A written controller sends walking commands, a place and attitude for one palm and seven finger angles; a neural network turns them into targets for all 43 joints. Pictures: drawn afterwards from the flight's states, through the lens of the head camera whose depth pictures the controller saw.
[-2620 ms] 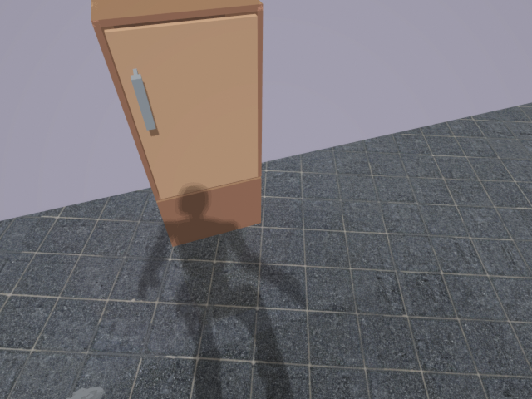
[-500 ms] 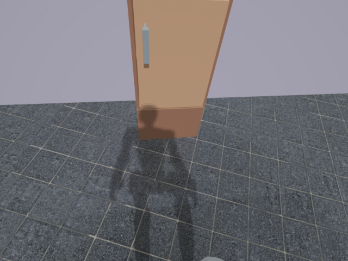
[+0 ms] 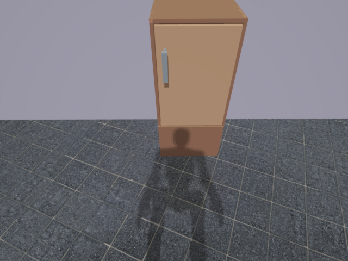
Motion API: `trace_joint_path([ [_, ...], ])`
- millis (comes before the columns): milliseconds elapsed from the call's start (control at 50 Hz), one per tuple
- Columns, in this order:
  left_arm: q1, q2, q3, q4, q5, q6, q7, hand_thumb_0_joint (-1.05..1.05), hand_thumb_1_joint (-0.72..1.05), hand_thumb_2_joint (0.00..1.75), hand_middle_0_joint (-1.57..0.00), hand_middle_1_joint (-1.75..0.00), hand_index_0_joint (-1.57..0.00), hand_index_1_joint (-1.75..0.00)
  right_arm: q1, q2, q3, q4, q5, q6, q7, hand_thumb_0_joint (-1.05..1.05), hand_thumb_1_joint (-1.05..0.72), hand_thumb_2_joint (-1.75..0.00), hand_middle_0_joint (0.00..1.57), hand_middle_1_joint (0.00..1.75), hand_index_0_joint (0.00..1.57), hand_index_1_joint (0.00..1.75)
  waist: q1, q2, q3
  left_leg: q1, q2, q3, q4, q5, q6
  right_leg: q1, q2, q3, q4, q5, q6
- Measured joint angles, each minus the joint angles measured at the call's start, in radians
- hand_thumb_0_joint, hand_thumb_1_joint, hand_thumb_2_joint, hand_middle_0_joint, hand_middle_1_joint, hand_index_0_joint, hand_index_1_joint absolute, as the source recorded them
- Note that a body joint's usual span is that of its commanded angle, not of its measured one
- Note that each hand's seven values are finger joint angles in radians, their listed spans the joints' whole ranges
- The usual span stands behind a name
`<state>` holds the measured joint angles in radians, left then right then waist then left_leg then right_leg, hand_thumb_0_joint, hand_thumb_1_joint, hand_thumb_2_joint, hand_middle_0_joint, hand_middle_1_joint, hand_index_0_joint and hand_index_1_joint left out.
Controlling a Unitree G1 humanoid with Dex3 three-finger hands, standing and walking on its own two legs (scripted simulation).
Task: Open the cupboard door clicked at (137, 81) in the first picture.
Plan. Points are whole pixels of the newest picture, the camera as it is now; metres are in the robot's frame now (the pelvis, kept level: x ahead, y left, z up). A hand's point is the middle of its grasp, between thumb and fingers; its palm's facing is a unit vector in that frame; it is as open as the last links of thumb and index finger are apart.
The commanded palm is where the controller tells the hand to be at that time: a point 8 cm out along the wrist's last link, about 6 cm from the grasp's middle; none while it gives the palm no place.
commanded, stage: take the last steps up to it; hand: left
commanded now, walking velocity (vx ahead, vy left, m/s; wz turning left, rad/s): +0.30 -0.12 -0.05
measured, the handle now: (165, 65) +0.95 +0.10 -0.01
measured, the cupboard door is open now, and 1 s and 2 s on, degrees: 0 0 0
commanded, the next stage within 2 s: come to a stop and stand still in 0.94 s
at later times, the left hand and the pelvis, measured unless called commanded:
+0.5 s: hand (115, 260) +0.18 +0.18 -0.18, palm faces -0.04 -0.98 -0.17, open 7.4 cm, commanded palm none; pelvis +0.13 -0.01 -0.01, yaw -3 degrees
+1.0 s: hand (151, 211) +0.33 +0.10 -0.21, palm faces +0.05 -0.99 -0.14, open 7.3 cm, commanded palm none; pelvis +0.33 -0.08 -0.02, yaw -1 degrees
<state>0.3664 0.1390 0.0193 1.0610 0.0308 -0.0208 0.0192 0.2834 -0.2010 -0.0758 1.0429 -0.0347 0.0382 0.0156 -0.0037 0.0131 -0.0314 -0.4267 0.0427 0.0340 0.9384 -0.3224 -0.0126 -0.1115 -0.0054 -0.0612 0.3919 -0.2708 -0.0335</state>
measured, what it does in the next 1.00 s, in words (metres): walks ahead: left foot, then right foot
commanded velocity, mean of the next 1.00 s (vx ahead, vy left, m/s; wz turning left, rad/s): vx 0.27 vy -0.09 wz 0.00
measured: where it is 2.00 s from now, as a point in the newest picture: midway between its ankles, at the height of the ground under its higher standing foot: (198, 257)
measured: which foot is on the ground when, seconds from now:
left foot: up 0.00-0.16, down 0.18-0.60, up 0.62-0.96, down 0.98-1.00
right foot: down 0.00-0.18, up 0.20-0.58, down 0.60-0.98, up 1.00-1.00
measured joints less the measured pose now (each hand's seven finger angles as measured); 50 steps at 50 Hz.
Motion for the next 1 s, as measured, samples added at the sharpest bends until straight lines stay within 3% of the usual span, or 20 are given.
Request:
trace_joint_path([
  [80, 0.053, -0.013, 0.003, 0.035, 0.006, -0.009, -0.005, 0.0, 0.9, 0.9, -0.2, -0.3, -0.21, -0.3, -0.007, 0.01, 0.001, 0.014, 0.0, -0.005, -0.002, 0.0, -0.91, -0.9, 0.2, 0.3, 0.2, 0.3, 0.023, -0.013, 0.007, 0.035, 0.04, 0.03, -0.094, -0.036, -0.003, 0.011, 0.005, -0.014, -0.007, -0.016, 0.001],
  [160, 0.099, -0.016, 0.009, 0.077, 0.003, -0.004, -0.01, 0.0, 0.9, 0.9, -0.2, -0.3, -0.21, -0.3, -0.03, 0.031, 0.014, 0.018, 0.005, -0.029, -0.01, 0.0, -0.91, -0.9, 0.2, 0.3, 0.2, 0.3, 0.044, -0.034, 0.022, 0.123, 0.043, 0.065, -0.306, -0.011, 0.004, 0.004, 0.005, -0.016, 0.04, -0.064, 0.017],
  [180, 0.114, -0.018, 0.011, 0.087, 0.0, -0.001, -0.012, 0.0, 0.9, 0.9, -0.2, -0.3, -0.21, -0.3, -0.034, 0.034, 0.019, 0.016, 0.006, -0.044, -0.014, 0.0, -0.91, -0.9, 0.2, 0.3, 0.2, 0.3, 0.046, -0.034, 0.025, 0.16, 0.044, 0.072, -0.379, 0.016, 0.008, -0.009, 0.007, -0.014, 0.08, -0.09, 0.023],
  [240, 0.124, -0.01, 0.017, 0.119, 0.003, 0.03, -0.023, 0.0, 0.9, 0.9, -0.2, -0.3, -0.2, -0.3, -0.047, 0.067, 0.025, 0.016, 0.002, -0.078, -0.03, 0.0, -0.91, -0.9, 0.2, 0.3, 0.2, 0.3, 0.038, -0.071, 0.04, 0.19, 0.037, 0.11, -0.36, -0.007, 0.01, -0.125, -0.014, 0.009, 0.379, -0.188, 0.018],
  [300, 0.091, 0.008, 0.03, 0.125, 0.012, 0.053, -0.037, 0.01, 0.91, 0.9, -0.2, -0.3, -0.2, -0.3, -0.013, 0.076, 0.026, 0.019, 0.002, -0.096, -0.05, 0.0, -0.93, -0.9, 0.2, 0.3, 0.2, 0.3, 0.017, -0.075, 0.041, 0.26, 0.04, 0.126, -0.429, -0.013, 0.0, -0.263, -0.034, -0.003, 0.636, -0.129, 0.026],
  [360, 0.033, 0.035, 0.043, 0.092, 0.013, 0.05, -0.046, 0.01, 0.91, 0.9, -0.2, -0.3, -0.2, -0.3, 0.037, 0.082, 0.034, 0.044, 0.004, -0.102, -0.054, 0.0, -0.93, -0.9, 0.2, 0.3, 0.2, 0.3, 0.012, -0.071, 0.045, 0.327, 0.046, 0.13, -0.512, 0.006, -0.01, -0.367, -0.066, -0.01, 0.701, -0.042, 0.045],
  [420, -0.037, 0.056, 0.052, 0.05, 0.009, 0.048, -0.051, 0.01, 0.91, 0.9, -0.2, -0.3, -0.2, -0.3, 0.087, 0.089, 0.037, 0.073, 0.004, -0.099, -0.053, 0.0, -0.92, -0.9, 0.2, 0.3, 0.2, 0.3, 0.006, -0.063, 0.052, 0.383, 0.056, 0.136, -0.563, 0.004, -0.027, -0.435, -0.099, -0.014, 0.649, 0.019, 0.058],
  [480, -0.115, 0.069, 0.055, 0.014, 0.004, 0.044, -0.055, 0.01, 0.91, 0.9, -0.2, -0.3, -0.2, -0.3, 0.127, 0.092, 0.034, 0.096, 0.0, -0.09, -0.046, 0.0, -0.92, -0.9, 0.2, 0.3, 0.2, 0.3, -0.012, -0.05, 0.071, 0.428, 0.071, 0.14, -0.58, -0.017, -0.052, -0.443, -0.12, -0.03, 0.486, 0.05, 0.06],
  [560, -0.207, 0.081, 0.059, -0.022, -0.001, 0.024, -0.058, 0.0, 0.91, 0.9, -0.2, -0.3, -0.2, -0.3, 0.167, 0.085, 0.022, 0.119, -0.004, -0.076, -0.036, 0.0, -0.91, -0.9, 0.2, 0.3, 0.2, 0.3, -0.048, -0.021, 0.096, 0.466, 0.108, 0.136, -0.532, -0.09, -0.097, -0.385, -0.105, -0.06, 0.298, 0.061, 0.042],
  [580, -0.221, 0.086, 0.058, -0.033, -0.001, 0.009, -0.059, 0.0, 0.91, 0.9, -0.2, -0.3, -0.2, -0.3, 0.179, 0.083, 0.02, 0.125, -0.003, -0.071, -0.032, 0.0, -0.91, -0.9, 0.2, 0.3, 0.2, 0.3, -0.05, -0.014, 0.099, 0.458, 0.123, 0.129, -0.479, -0.126, -0.1, -0.349, -0.093, -0.069, 0.249, 0.06, 0.034],
  [600, -0.234, 0.091, 0.06, -0.043, 0.0, -0.011, -0.057, 0.0, 0.91, 0.9, -0.2, -0.3, -0.2, -0.3, 0.187, 0.082, 0.019, 0.131, 0.001, -0.064, -0.027, 0.0, -0.91, -0.9, 0.2, 0.3, 0.2, 0.3, -0.048, -0.013, 0.1, 0.421, 0.139, 0.122, -0.372, -0.165, -0.081, -0.332, -0.089, -0.074, 0.233, 0.078, 0.021],
  [640, -0.257, 0.081, 0.059, -0.052, -0.004, -0.038, -0.043, 0.0, 0.91, 0.9, -0.2, -0.3, -0.2, -0.3, 0.159, 0.068, 0.018, 0.136, 0.013, -0.039, -0.022, 0.0, -0.91, -0.9, 0.2, 0.3, 0.2, 0.3, -0.042, 0.004, 0.12, 0.286, 0.134, 0.035, -0.038, -0.214, -0.028, -0.341, -0.077, -0.088, 0.314, 0.04, 0.003],
  [680, -0.254, 0.067, 0.05, -0.052, -0.006, -0.04, -0.032, 0.0, 0.91, 0.9, -0.2, -0.3, -0.2, -0.3, 0.118, 0.051, 0.012, 0.122, 0.015, -0.027, -0.02, 0.0, -0.91, -0.9, 0.2, 0.3, 0.2, 0.3, -0.038, 0.01, 0.119, 0.151, 0.108, -0.003, 0.218, -0.166, 0.004, -0.306, -0.065, -0.098, 0.306, 0.009, -0.006],
  [720, -0.237, 0.047, 0.04, -0.04, -0.003, -0.034, -0.02, 0.0, 0.91, 0.9, -0.2, -0.3, -0.2, -0.3, 0.074, 0.035, 0.006, 0.093, 0.009, -0.029, -0.018, 0.01, -0.91, -0.9, 0.2, 0.3, 0.2, 0.3, -0.039, 0.016, 0.106, 0.047, 0.102, 0.008, 0.303, -0.092, 0.013, -0.255, -0.05, -0.109, 0.247, 0.016, -0.004],
  [800, -0.187, 0.026, 0.04, -0.013, -0.001, -0.031, 0.002, -0.01, 0.94, 0.9, -0.2, -0.3, -0.21, -0.3, 0.001, 0.023, 0.002, 0.022, 0.002, -0.04, -0.016, 0.0, -0.91, -0.9, 0.2, 0.3, 0.2, 0.3, -0.04, 0.016, 0.066, -0.061, 0.099, 0.052, 0.185, -0.021, 0.003, -0.157, -0.021, -0.133, 0.123, 0.028, -0.012],
  [900, -0.123, 0.036, 0.029, 0.013, 0.003, -0.031, -0.007, -0.01, 0.94, 0.9, -0.2, -0.3, -0.21, -0.3, -0.071, 0.034, 0.011, -0.029, 0.004, -0.052, -0.005, 0.0, -0.91, -0.9, 0.19, 0.3, 0.2, 0.3, -0.009, -0.003, 0.043, -0.04, 0.084, 0.093, -0.113, 0.001, 0.001, -0.067, 0.003, -0.145, 0.062, -0.002, -0.008],
  [960, -0.077, 0.037, 0.028, 0.032, -0.002, -0.022, -0.014, 0.0, 0.93, 0.9, -0.2, -0.3, -0.21, -0.3, -0.091, 0.043, 0.022, -0.044, 0.005, -0.071, -0.001, 0.0, -0.91, -0.9, 0.19, 0.3, 0.2, 0.3, 0.006, -0.015, 0.042, 0.047, 0.066, 0.111, -0.301, 0.061, 0.008, -0.03, 0.006, -0.147, 0.105, -0.067, 0.007],
  [1000, -0.051, 0.042, 0.03, 0.045, -0.008, -0.009, -0.019, 0.0, 0.92, 0.9, -0.2, -0.3, -0.21, -0.3, -0.098, 0.057, 0.03, -0.044, 0.0, -0.087, -0.005, 0.0, -0.91, -0.9, 0.19, 0.3, 0.2, 0.3, 0.011, -0.045, 0.043, 0.074, 0.045, 0.126, -0.31, 0.055, 0.042, -0.059, -0.018, -0.123, 0.234, -0.147, 0.014],
])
